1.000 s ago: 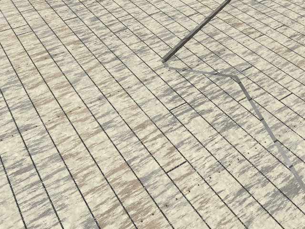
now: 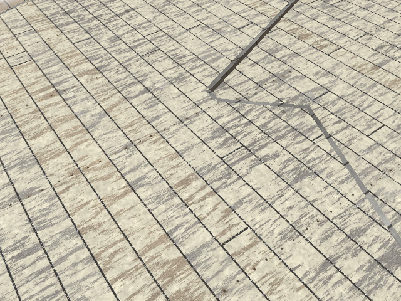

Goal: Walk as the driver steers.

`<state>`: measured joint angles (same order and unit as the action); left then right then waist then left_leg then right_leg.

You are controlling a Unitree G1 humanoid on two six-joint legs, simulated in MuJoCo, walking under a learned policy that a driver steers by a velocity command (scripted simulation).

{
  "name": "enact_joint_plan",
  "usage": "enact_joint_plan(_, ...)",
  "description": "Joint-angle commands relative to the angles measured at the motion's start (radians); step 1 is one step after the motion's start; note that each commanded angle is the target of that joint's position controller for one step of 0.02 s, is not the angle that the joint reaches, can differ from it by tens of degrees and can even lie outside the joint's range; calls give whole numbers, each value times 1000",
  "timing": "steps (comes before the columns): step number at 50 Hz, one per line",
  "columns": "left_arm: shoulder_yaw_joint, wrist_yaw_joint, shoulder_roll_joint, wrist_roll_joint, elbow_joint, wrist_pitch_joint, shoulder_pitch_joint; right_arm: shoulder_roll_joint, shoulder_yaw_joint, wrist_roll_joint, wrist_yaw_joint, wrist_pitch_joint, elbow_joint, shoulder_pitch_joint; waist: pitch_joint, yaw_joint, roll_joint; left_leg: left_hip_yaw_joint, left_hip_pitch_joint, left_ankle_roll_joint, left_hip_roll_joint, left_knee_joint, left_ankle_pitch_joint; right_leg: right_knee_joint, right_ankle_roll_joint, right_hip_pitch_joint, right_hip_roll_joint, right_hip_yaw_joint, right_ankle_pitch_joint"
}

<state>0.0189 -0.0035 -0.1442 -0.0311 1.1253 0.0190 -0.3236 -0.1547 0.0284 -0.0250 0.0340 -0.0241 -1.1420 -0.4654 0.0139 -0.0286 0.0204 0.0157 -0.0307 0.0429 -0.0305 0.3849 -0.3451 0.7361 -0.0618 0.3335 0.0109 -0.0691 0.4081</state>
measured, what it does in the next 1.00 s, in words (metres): walks ahead: right foot, then left foot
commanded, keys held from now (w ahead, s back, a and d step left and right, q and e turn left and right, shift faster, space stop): w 0.46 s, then w+q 0.54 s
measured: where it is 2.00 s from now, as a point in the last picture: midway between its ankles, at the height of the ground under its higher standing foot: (205, 255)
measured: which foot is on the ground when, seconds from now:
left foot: down 0.00-0.12, up 0.14-0.58, down 0.60-1.00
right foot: up 0.00-0.08, down 0.10-0.62, up 0.64-1.00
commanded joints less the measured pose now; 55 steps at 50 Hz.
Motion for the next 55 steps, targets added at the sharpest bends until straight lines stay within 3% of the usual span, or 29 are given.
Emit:
enact_joint_plan(1, 19, 17, -64, 11, -118, 47, 131, -126, 27, -4, -3, -25, 14, -64, -236, -8, 75, -316, -43, 191, 308, -240, -142, -23, -10, 238, 37, 13, -4)
enact_joint_plan(3, 26, 22, -54, 20, -116, 54, 71, -136, 30, 5, -5, -35, 26, -23, -203, 40, 79, -232, -127, 165, 270, -183, -48, -139, -14, 51, 3, -27, -89)
enact_joint_plan(4, 32, 22, -47, 24, -86, 55, -23, -137, 30, 12, -8, -38, 36, 11, -180, 88, 63, -177, -225, 144, 234, -116, 6, -215, -16, -128, -35, -57, -144)
enact_joint_plan(5, 48, 15, -71, 24, -41, 58, -153, -127, 25, 10, -12, -46, 44, 22, -128, 140, 11, -117, -323, 117, 183, 18, 120, -258, -20, -338, -59, -42, -142)
enact_joint_plan(6, 73, 1, -147, 8, -13, 65, -302, -83, 10, 8, -21, -57, 71, 51, -60, 207, -168, 9, -437, 69, 84, 328, 121, -405, -53, -495, 131, 214, 27)
enact_joint_plan(7, 94, -1, -248, 11, 14, 55, -419, -34, 2, 11, -30, -61, 113, 23, 5, 200, -390, 80, -638, 37, -43, 648, -186, -594, -160, -576, 361, 680, 263)
enact_joint_plan(8, 75, -4, -183, 11, -5, 41, -307, -95, 17, -16, -36, -54, 125, 88, -87, 137, -198, -21, -686, 59, 35, 798, -156, -609, -169, -448, 367, 700, 342)
enact_joint_plan(9, 65, 0, -158, 9, -51, 44, -182, -78, 16, -14, -48, -57, 139, 130, -149, 94, -92, -41, -699, 71, 79, 822, -40, -601, -156, -351, 342, 598, 267)
enact_joint_plan(10, 58, 3, -143, 9, -72, 52, -117, -61, 13, -5, -55, -64, 135, 131, -157, 61, -41, -48, -660, 68, 106, 792, 46, -610, -140, -294, 299, 486, 102)
enact_joint_plan(11, 48, 2, -121, 13, -80, 61, -95, -59, 18, -6, -58, -62, 129, 123, -143, 36, -26, -41, -622, 61, 120, 756, 89, -618, -117, -274, 255, 398, -10)
enact_joint_plan(14, 29, -7, -92, 18, -50, 84, -154, -64, 25, -11, -64, -35, 131, 117, -117, 12, -63, 0, -611, 31, 117, 710, 130, -608, -109, -298, 208, 251, -307)
enact_joint_plan(20, 11, -10, -91, 15, -30, 92, -228, -52, 17, -1, -70, -21, 239, 407, -164, 48, -86, 77, -677, -1, 91, 450, 255, -610, -115, -305, 164, 115, -615)
enact_joint_plan(24, 12, -17, -113, 15, -21, 98, -246, -53, 10, 9, -69, -24, 280, 505, -169, 57, -111, 121, -563, 34, 50, 244, 313, -606, -108, -336, 176, 64, -744)
enact_joint_plan(27, 20, -25, -136, 10, -19, 104, -217, -85, 24, 7, -58, -32, 268, 435, -111, 8, -113, 140, -429, 102, -5, 205, 260, -477, -88, -420, 200, 0, -1063)
enact_joint_plan(29, 31, -32, -161, 2, -23, 93, -191, -118, 49, 6, -49, -43, 193, 205, 14, -86, -111, 144, -217, 146, -64, 168, 210, -179, -69, -439, 197, -40, -1191)
enact_joint_plan(30, 33, -30, -169, 7, -29, 87, -186, -147, 66, -6, -43, -47, 149, 73, 73, -142, -93, 96, -32, 173, -32, 119, 199, 36, -54, -331, 175, -64, -1045)
enact_joint_plan(31, 23, -20, -117, 26, -61, 85, -219, -236, 93, -24, -36, -45, 135, -54, 177, -157, 32, -249, 208, 264, 208, 95, 58, 397, -28, -72, 96, -94, -662)
enact_joint_plan(32, 30, 0, -95, 37, -86, 90, -252, -269, 101, -6, -47, -29, 137, -15, 241, -89, 190, -786, 330, 406, 402, -104, 13, 711, -2, 229, -105, 3, 88)
enact_joint_plan(33, 36, 2, -131, 19, -128, 94, -139, -254, 96, 13, -54, -26, 155, 104, 131, -50, 77, -722, 248, 372, 358, -149, -81, 732, -26, 348, -22, 116, 1)
enact_joint_plan(34, 38, 6, -147, 15, -163, 106, -37, -194, 81, 17, -54, -29, 170, 170, 25, -39, -2, -587, 107, 331, 338, -167, -25, 669, -28, 359, 25, 116, -93)
enact_joint_plan(35, 39, 5, -136, 13, -171, 110, -12, -149, 68, 13, -52, -35, 170, 197, -33, 0, -76, -496, -16, 291, 296, -189, 105, 578, -23, 306, 59, 117, -140)
enact_joint_plan(36, 41, 4, -127, 1, -183, 99, -3, -125, 57, 16, -46, -42, 170, 207, -51, 36, -88, -418, -102, 255, 244, -197, 198, 517, -11, 247, 78, 122, -149)
enact_joint_plan(38, 39, 3, -108, -16, -195, 67, -19, -124, 51, 18, -38, -61, 161, 170, -50, 65, -49, -339, -170, 244, 203, -188, 389, 441, 20, 186, 87, 117, -130)
enact_joint_plan(39, 37, 5, -96, -17, -206, 53, -15, -147, 55, 19, -35, -65, 160, 151, -41, 71, -27, -315, -181, 252, 193, -193, 392, 402, 37, 190, 84, 104, -126)
enact_joint_plan(41, 39, 9, -112, -17, -247, 38, 73, -176, 59, 21, -31, -66, 167, 119, -65, 56, -14, -290, -199, 243, 164, -220, 361, 312, 66, 239, 89, 84, -190)
enact_joint_plan(43, 41, 12, -127, -12, -296, 31, 191, -175, 57, 24, -33, -61, 168, 66, -91, 20, 0, -292, -176, 218, 151, -235, 370, 204, 91, 303, 90, 71, -279)
enact_joint_plan(47, 38, 22, -132, -6, -359, 29, 336, -178, 58, 24, -34, -53, 173, -26, -74, -40, 31, -304, -50, 164, 138, -193, 483, 63, 101, 369, 62, 68, -403)
enact_joint_plan(52, 23, 30, -136, 2, -438, 38, 484, -192, 61, 9, -21, -45, 189, -85, -77, -85, 59, -343, 85, 178, 146, -113, 612, -74, 91, 391, 14, 63, -374)
enact_joint_plan(55, 23, 22, -159, 10, -451, 57, 433, -216, 71, 4, -9, -40, 212, -44, -68, -41, 78, -345, 81, 132, 135, -6, 798, -203, 59, 232, -28, 70, -336)
Next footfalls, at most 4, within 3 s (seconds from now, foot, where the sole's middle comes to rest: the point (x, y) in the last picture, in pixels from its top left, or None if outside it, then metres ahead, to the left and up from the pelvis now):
0.10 right None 0.12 -0.12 -0.78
0.60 left None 0.47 0.03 -0.78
1.16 right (224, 230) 0.82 -0.06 -0.78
1.66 left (172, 259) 0.71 0.14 -0.78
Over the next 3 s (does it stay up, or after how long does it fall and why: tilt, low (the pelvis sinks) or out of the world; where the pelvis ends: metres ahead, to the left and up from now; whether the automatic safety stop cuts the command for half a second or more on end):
stays up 1.04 0.19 0.01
